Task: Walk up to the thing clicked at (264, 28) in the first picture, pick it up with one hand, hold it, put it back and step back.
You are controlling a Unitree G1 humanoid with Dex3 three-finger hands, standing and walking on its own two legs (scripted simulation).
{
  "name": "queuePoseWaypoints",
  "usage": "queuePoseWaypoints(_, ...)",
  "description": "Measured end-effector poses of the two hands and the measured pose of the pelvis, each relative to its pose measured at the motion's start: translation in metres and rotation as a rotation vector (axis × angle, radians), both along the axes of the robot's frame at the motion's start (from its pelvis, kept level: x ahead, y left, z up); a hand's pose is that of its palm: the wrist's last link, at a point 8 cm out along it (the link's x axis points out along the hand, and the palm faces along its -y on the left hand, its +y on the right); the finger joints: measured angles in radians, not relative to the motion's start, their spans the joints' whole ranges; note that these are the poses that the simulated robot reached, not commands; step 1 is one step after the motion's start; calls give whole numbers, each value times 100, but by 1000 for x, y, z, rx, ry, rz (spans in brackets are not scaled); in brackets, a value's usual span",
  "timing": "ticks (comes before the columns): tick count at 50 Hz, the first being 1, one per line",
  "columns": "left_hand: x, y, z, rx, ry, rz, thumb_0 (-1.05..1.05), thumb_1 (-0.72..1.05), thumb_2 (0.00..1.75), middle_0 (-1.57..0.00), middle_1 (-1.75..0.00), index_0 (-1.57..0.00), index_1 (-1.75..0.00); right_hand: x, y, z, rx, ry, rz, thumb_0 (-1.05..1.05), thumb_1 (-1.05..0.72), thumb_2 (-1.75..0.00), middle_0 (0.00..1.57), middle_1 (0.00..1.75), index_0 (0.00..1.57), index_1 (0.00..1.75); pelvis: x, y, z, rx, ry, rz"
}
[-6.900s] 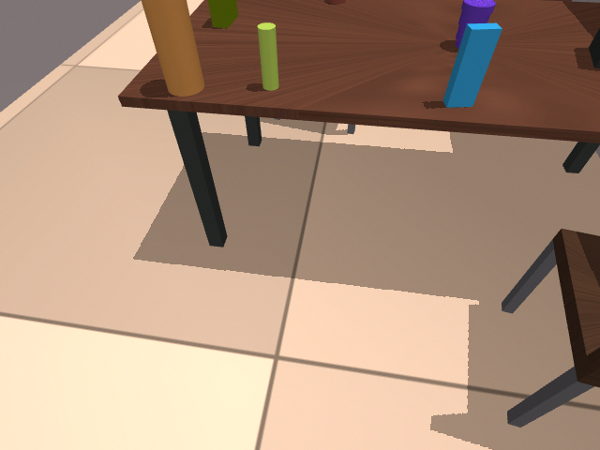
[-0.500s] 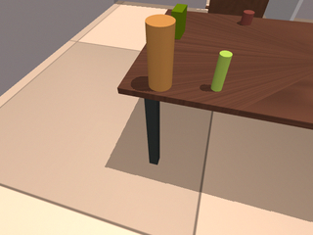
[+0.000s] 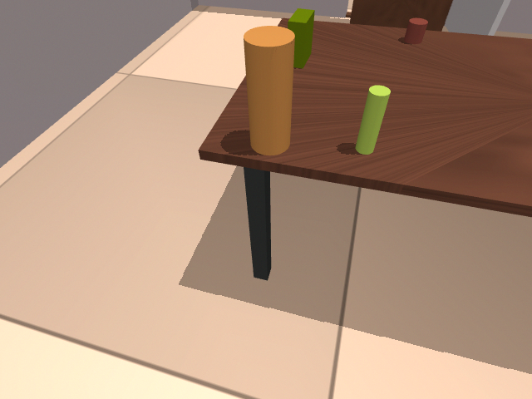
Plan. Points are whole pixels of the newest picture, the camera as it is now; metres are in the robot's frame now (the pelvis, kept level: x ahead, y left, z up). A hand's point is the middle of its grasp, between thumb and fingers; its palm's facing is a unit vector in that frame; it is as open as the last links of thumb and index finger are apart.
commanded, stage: stand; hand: right
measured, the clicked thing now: (371, 122) +0.70 -0.23 +0.03
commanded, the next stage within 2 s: walk up in 0.28 s
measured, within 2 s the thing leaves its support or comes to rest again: neither
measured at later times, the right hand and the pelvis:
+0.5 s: hand out of the picture +0.10 -0.25 -0.15, palm faces -0.03 +0.92 -0.38, open 7.4 cm; pelvis +0.04 +0.04 -0.01, yaw -3 degrees
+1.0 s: hand out of the picture +0.17 -0.17 -0.17, palm faces +0.16 +0.94 -0.32, open 7.4 cm; pelvis +0.20 +0.09 -0.02, yaw -10 degrees
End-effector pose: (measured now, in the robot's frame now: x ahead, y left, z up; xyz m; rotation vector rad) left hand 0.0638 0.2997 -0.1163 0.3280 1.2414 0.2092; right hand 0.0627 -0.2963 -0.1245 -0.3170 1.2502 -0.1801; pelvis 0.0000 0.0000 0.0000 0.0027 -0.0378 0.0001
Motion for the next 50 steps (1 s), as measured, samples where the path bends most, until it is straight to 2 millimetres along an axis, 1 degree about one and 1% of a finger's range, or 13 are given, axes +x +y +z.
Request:
queuePoseWaypoints(12, -2, -2, -2, -4, 14, -4, 1, 90, 89, -20, -30, -21, -30, -5, -2, 0, -2, 20, -6, 0, -90, -90, 21, 30, 20, 30, 1, -1, 0, -1, 7, -1)
queuePoseWaypoints(17, -1, 1, -1, -9, -12, -10, 1, 90, 89, -20, -30, -21, -30, -1, -5, 1, 0, 6, -1, 0, -90, -90, 21, 30, 20, 30, 5, 2, -2, -4, 6, -15)
queuePoseWaypoints(20, -7, 16, 2, 5, -19, 6, 1, 90, 89, -20, -30, -21, -30, 8, -8, 4, -19, -2, 3, 1, -90, -90, 21, 30, 20, 30, 15, 12, -4, -12, 5, -28)
queuePoseWaypoints(23, -14, 38, 4, 29, 13, 18, 1, 90, 89, -20, -30, -21, -30, 22, -6, 8, -38, -18, 3, 1, -90, -90, 21, 30, 20, 30, 27, 26, -5, -24, -1, -42)
queuePoseWaypoints(26, -13, 66, 1, 47, 55, 21, 1, 90, 89, -20, -30, -21, -30, 41, 4, 11, -58, -40, 6, 1, -90, -90, 20, 30, 20, 30, 42, 43, -10, -39, -10, -50)
queuePoseWaypoints(28, -6, 87, -6, 55, 78, 17, 1, 89, 89, -20, -30, -21, -30, 54, 15, 12, -72, -60, 2, 1, -90, -90, 20, 30, 20, 30, 54, 57, -17, -47, -14, -52)
queuePoseWaypoints(31, 20, 114, -20, 70, 105, -21, 1, 90, 89, -20, -30, -21, -30, 65, 33, 12, -91, -104, -28, 0, -90, -90, 20, 30, 20, 30, 71, 76, -28, -15, -26, -83)
queuePoseWaypoints(33, 45, 121, -22, 70, 101, -50, 1, 90, 89, -20, -30, -21, -30, 63, 46, 13, -84, -113, -63, 0, -90, -90, 20, 30, 20, 30, 82, 84, -26, -19, -28, -89)
queuePoseWaypoints(35, 74, 123, -17, 57, 65, -78, 1, 90, 89, -20, -30, -20, -30, 59, 58, 17, -70, -91, -92, 0, -90, -90, 20, 30, 20, 30, 94, 89, -20, -24, -26, -92)
queuePoseWaypoints(38, 115, 122, -7, 37, 3, -119, 1, 90, 89, -20, -30, -20, -30, 58, 73, 20, -52, -70, -124, 0, -90, -90, 21, 30, 20, 30, 114, 95, -11, -16, -25, -108)
queuePoseWaypoints(42, 164, 119, 3, 30, -31, -171, 1, 90, 89, -20, -30, -20, -30, 62, 85, 16, -28, -56, -153, 0, -90, -90, 21, 30, 20, 30, 141, 100, -8, 0, -27, -123)
queuePoseWaypoints(46, 212, 109, 9, 35, -48, -226, 1, 90, 89, -20, -30, -20, -30, 73, 88, 5, -5, -36, -177, 1, -90, -90, 21, 30, 21, 30, 169, 101, -11, 13, -25, -148)
queuePoseWaypoints(50, 263, 93, 10, 51, -82, -276, 1, 90, 89, -20, -30, -20, -30, 92, 83, -12, 17, -21, -202, 1, -90, -90, 21, 30, 21, 30, 200, 94, -20, 23, -20, -167)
